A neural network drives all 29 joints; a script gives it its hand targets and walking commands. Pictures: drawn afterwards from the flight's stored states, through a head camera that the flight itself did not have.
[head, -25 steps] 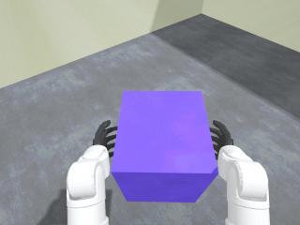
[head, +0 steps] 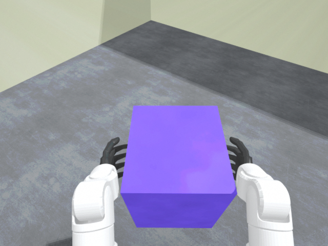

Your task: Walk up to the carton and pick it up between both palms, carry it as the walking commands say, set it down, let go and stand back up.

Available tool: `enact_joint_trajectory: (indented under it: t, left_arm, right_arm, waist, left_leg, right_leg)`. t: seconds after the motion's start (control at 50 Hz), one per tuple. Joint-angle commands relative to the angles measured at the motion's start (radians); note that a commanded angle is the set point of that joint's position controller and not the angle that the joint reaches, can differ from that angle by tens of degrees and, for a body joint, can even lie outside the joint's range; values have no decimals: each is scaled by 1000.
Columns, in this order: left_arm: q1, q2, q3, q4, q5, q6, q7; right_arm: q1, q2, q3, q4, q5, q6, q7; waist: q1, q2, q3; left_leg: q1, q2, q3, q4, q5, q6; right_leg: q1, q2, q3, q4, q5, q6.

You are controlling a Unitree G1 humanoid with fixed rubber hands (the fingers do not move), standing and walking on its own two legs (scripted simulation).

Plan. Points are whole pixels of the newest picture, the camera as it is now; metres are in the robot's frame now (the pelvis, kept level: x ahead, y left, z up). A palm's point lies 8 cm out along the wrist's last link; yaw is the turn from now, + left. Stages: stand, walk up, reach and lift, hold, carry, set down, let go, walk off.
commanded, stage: carry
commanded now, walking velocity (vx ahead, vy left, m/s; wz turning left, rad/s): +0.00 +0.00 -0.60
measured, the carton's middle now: (174, 170) +0.31 +0.01 +0.02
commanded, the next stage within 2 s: none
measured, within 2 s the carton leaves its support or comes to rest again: neither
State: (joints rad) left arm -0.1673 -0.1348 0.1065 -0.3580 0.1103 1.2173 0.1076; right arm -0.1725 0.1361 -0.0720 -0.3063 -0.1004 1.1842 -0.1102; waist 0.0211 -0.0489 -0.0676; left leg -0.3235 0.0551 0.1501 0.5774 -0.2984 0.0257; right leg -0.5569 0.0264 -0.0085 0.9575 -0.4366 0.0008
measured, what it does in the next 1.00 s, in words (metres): steps on the spot, turning right: right foot, then left foot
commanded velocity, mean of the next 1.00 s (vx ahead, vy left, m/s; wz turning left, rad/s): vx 0.00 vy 0.00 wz -0.60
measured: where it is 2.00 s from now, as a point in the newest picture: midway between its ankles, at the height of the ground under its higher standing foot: outside the picture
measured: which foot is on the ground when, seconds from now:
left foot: down 0.00-0.28, up 0.30-0.70, down 0.72-1.00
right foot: up 0.00-0.26, down 0.28-0.74, up 0.76-1.00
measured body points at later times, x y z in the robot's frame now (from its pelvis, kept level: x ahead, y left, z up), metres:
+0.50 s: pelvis -0.05 -0.06 +0.00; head -0.02 -0.08 +0.45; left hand +0.27 -0.02 +0.07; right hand +0.17 -0.30 +0.06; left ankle -0.01 +0.08 -0.67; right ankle -0.05 -0.14 -0.73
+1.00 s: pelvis -0.09 -0.04 +0.00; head -0.07 -0.03 +0.45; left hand +0.24 -0.09 +0.08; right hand +0.07 -0.33 +0.09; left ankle -0.02 +0.06 -0.73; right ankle -0.15 -0.15 -0.69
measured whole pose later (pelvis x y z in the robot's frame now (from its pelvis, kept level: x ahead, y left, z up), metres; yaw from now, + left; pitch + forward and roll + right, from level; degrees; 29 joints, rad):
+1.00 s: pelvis -0.09 -0.04 +0.00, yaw -36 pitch +3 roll -2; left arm -0.21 -0.14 0.10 -0.34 0.11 1.22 0.12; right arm -0.20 0.14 -0.11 -0.32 -0.10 1.20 -0.11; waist 0.03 0.00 -0.06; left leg -0.30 0.19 0.23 0.58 -0.30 -0.03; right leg -0.49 -0.03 -0.10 0.88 -0.43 0.03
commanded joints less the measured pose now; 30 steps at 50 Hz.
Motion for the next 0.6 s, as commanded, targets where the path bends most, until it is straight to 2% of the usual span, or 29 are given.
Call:
enact_joint_trajectory:
  t: [0.0,0.04,0.12,0.18,0.2,0.22,0.24,0.26,0.28,0.3,0.32,0.34,0.38,0.4,0.48,0.58]
  left_arm:
    - [-521,-954,-755,-39,-443,-6,-276]
    - [-513,-943,-753,-23,-439,-6,-269]
    - [-491,-941,-755,-22,-435,-3,-254]
    - [-462,-936,-744,-8,-424,1,-252]
    - [-448,-937,-737,2,-420,1,-253]
    - [-430,-943,-731,15,-417,-2,-255]
    - [-420,-944,-724,24,-413,-4,-258]
    - [-412,-951,-719,32,-412,-7,-264]
    - [-372,-941,-692,71,-386,-12,-267]
    - [-403,-966,-693,24,-399,-24,-269]
    - [-414,-980,-698,15,-403,-28,-271]
    - [-422,-991,-695,0,-403,-35,-271]
    - [-433,-1006,-696,-37,-404,-44,-267]
    - [-419,-994,-694,-46,-402,-46,-266]
    - [-368,-953,-691,-47,-391,-39,-263]
    - [-386,-939,-710,-44,-398,-25,-269]
  right_arm:
    - [-421,943,638,-75,371,-2,265]
    - [-417,928,617,-60,364,1,264]
    - [-408,914,616,-56,372,9,262]
    - [-381,912,620,-41,364,13,260]
    - [-379,913,624,-38,361,12,259]
    - [-384,913,630,-38,359,11,258]
    - [-384,914,637,-35,358,10,257]
    - [-402,911,651,-31,359,5,255]
    - [-409,930,673,-52,364,9,256]
    - [-473,956,704,-91,398,6,261]
    - [-479,975,714,-89,415,0,263]
    - [-512,987,729,-119,438,-8,262]
    - [-531,995,741,-158,456,-14,260]
    - [-518,991,741,-160,455,-15,256]
    - [-451,964,724,-134,436,-8,249]
    - [-429,954,699,-86,411,-1,252]
  waist:
    - [-22,165,-147]
    - [-20,206,-150]
    - [-30,258,-221]
    - [-40,307,-253]
    - [-37,311,-262]
    - [-23,290,-273]
    - [-12,214,-289]
    - [3,96,-282]
    - [12,-276,-284]
    - [8,-270,-300]
    - [2,-180,-305]
    - [0,-102,-291]
    - [-3,-88,-293]
    - [-3,-94,-299]
    - [2,-88,-305]
    - [4,-102,-285]
  left_leg:
    - [115,315,-181,-244,273,86]
    - [137,273,-99,-211,326,60]
    - [213,301,-57,-143,487,60]
    - [245,335,-43,-89,543,46]
    - [256,345,-41,-57,546,29]
    - [238,338,-14,1,530,-6]
    - [172,311,31,98,451,-55]
    - [-1,285,42,211,236,-115]
    - [-312,109,90,387,-259,-190]
    - [-341,110,-18,524,-395,-181]
    - [-354,95,-63,576,-377,-172]
    - [-344,97,-91,579,-308,-164]
    - [-323,87,-99,566,-189,-152]
    - [-321,74,-95,551,-165,-149]
    - [-291,41,-101,445,-173,-136]
    - [-182,-16,-91,281,-159,-113]
  right_leg:
    - [-66,-80,-7,243,15,30]
    - [-64,-66,-59,173,15,41]
    - [-1,-51,-120,-40,-33,28]
    - [69,-24,-158,-210,-28,13]
    - [97,-15,-164,-289,-7,5]
    - [167,-15,-162,-422,82,-5]
    - [284,-54,-118,-557,186,-9]
    - [429,-174,28,-606,369,-24]
    - [607,-444,402,-539,1079,-157]
    - [631,-404,346,-463,1309,-221]
    - [613,-369,289,-443,1227,-210]
    - [578,-332,244,-448,1072,-186]
    - [519,-266,190,-475,866,-168]
    - [518,-258,199,-489,801,-173]
    - [521,-274,280,-512,734,-206]
    - [441,-255,339,-542,628,-198]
